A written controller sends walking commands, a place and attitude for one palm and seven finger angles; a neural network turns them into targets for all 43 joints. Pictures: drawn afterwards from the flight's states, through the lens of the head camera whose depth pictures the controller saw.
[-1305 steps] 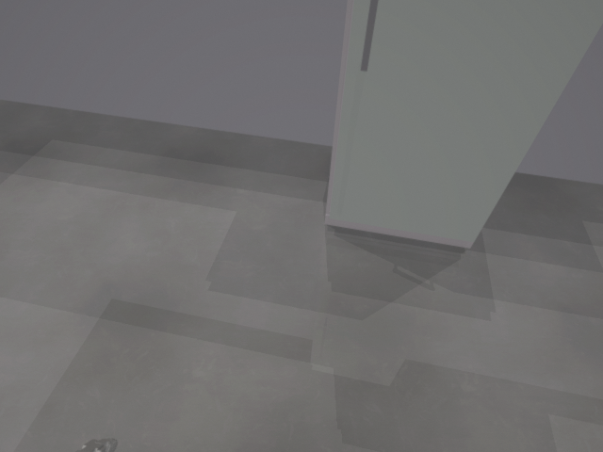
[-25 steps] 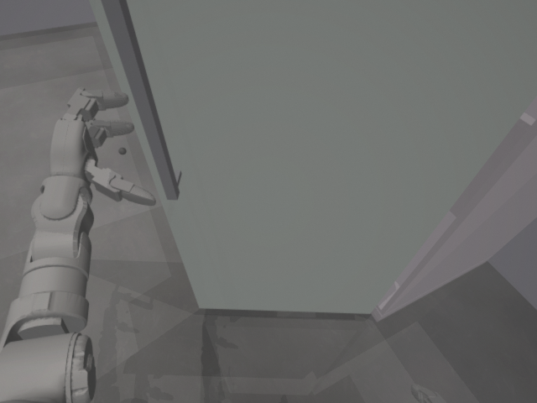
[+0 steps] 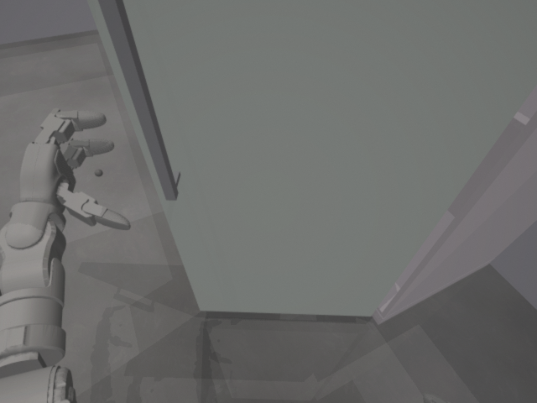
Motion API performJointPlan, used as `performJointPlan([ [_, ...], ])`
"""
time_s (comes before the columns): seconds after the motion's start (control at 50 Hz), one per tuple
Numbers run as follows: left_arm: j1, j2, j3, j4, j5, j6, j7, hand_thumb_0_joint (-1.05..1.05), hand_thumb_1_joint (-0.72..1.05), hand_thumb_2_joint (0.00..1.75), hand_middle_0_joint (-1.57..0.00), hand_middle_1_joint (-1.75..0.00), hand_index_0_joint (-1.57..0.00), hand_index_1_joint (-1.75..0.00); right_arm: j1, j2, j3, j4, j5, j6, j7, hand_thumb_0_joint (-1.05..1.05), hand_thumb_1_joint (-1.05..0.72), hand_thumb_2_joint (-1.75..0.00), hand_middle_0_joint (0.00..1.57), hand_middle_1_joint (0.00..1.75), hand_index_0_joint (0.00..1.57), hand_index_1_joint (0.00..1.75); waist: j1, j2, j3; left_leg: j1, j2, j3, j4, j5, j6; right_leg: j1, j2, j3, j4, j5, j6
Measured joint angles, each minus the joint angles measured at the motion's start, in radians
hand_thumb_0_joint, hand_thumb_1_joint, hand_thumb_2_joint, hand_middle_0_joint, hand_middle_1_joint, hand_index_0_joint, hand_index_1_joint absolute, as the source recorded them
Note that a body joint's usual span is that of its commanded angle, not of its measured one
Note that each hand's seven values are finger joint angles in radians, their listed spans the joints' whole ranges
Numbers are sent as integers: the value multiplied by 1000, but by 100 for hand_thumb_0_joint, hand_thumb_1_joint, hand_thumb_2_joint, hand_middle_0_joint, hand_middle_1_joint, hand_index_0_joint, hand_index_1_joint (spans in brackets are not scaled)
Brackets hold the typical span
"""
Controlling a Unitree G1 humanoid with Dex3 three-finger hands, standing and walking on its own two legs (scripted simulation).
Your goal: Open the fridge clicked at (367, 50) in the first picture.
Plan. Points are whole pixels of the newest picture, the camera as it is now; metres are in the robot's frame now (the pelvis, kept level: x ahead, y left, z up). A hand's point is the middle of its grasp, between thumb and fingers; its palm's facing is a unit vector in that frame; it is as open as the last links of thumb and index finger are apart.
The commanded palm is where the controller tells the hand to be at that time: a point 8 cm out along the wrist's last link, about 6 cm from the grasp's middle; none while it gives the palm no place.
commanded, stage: slip the hand off the handle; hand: left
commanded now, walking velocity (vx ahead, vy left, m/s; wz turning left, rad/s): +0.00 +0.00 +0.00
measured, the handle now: (139, 69) +0.48 +0.20 +0.25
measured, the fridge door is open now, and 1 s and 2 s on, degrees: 63 63 63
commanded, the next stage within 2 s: draw the hand back to the body in 0.46 s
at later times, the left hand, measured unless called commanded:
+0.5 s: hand (105, 222) +0.30 +0.21 +0.15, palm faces +0.16 -0.97 -0.18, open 14.7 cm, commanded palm +0.26 +0.26 +0.16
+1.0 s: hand (72, 245) +0.26 +0.23 +0.17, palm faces +0.34 -0.94 -0.02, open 14.7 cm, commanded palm +0.21 +0.27 +0.17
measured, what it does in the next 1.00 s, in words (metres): stands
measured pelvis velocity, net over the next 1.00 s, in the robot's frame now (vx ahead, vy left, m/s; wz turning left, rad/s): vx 0.00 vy -0.02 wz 0.02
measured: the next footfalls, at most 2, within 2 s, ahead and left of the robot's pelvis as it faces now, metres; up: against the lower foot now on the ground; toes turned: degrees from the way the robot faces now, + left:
none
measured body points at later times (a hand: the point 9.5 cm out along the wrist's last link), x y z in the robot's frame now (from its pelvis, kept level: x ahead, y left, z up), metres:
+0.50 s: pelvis -0.01 -0.01 +0.00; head -0.01 -0.03 +0.45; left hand +0.28 +0.27 +0.16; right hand +0.18 -0.24 -0.08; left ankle +0.00 +0.11 -0.73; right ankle -0.01 -0.12 -0.73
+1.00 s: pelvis +0.00 -0.02 +0.01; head -0.04 -0.04 +0.46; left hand +0.23 +0.28 +0.17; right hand +0.21 -0.24 -0.06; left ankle +0.00 +0.11 -0.73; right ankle -0.01 -0.12 -0.73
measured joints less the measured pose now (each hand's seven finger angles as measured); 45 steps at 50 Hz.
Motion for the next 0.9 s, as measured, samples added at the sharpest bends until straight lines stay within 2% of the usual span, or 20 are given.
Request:
performJointPlan([
  [0.2,128,-54,-31,-157,-6,8,28,-2,-55,20,-26,-115,-26,-115,-59,9,11,-9,-4,-31,-12,1,-90,-90,20,30,20,30,21,5,4,23,2,-10,4,2,-8,22,2,-9,12,-6,-8],
  [0.44,242,-105,-89,-300,-15,53,53,-2,-55,20,-26,-115,-26,-115,-128,25,38,-23,-3,-67,-23,1,-90,-90,20,30,20,30,54,20,8,71,-2,-18,-21,18,-16,66,0,-17,5,-4,-15],
  [0.6,291,-113,-94,-353,-16,59,62,-2,-55,20,-26,-115,-26,-115,-138,24,47,-6,-6,-85,-34,1,-90,-90,21,30,20,30,68,22,22,96,0,-28,-32,25,-23,91,2,-27,-1,-4,-22],
  [0.62,280,-118,-87,-348,-59,87,62,-2,-55,20,-26,-115,-26,-115,-138,24,47,3,3,-86,-39,1,-90,-90,21,30,20,30,72,22,23,100,0,-30,-36,27,-24,97,3,-28,-6,-2,-23],
  [0.66,250,-144,-57,-350,-137,209,90,-2,-56,20,-26,-115,-26,-115,-137,24,49,25,22,-87,-56,1,-90,-90,21,30,20,30,82,22,23,120,0,-34,-56,35,-27,121,4,-33,-30,6,-24],
  [0.68,242,-156,-44,-362,-146,275,115,-2,-56,20,-26,-115,-26,-115,-136,24,50,33,26,-87,-62,1,-90,-90,21,30,20,30,86,23,20,131,0,-36,-68,40,-27,133,5,-35,-44,11,-24],
  [0.7,243,-162,-39,-382,-135,332,142,-2,-56,20,-26,-115,-26,-115,-135,23,51,37,27,-86,-66,1,-90,-90,21,30,20,30,89,24,16,141,0,-36,-80,45,-27,144,5,-35,-56,16,-24],
  [0.74,270,-167,-48,-437,-98,406,188,-2,-55,20,-26,-115,-25,-115,-138,20,51,34,24,-87,-65,1,-90,-90,20,30,20,30,88,32,10,161,-2,-34,-102,52,-25,162,5,-33,-77,25,-23],
  [0.78,312,-170,-57,-493,-85,433,205,-2,-55,20,-25,-115,-25,-115,-147,19,52,29,19,-90,-63,1,-90,-90,20,30,20,30,83,38,6,178,-3,-28,-120,58,-23,176,4,-28,-91,30,-21],
  [0.9,387,-181,-49,-583,-112,445,183,-2,-55,20,-25,-115,-25,-115,-170,29,57,24,14,-87,-69,1,-90,-90,20,30,20,30,89,30,3,224,-2,-19,-156,68,-25,212,5,-20,-116,37,-22],
])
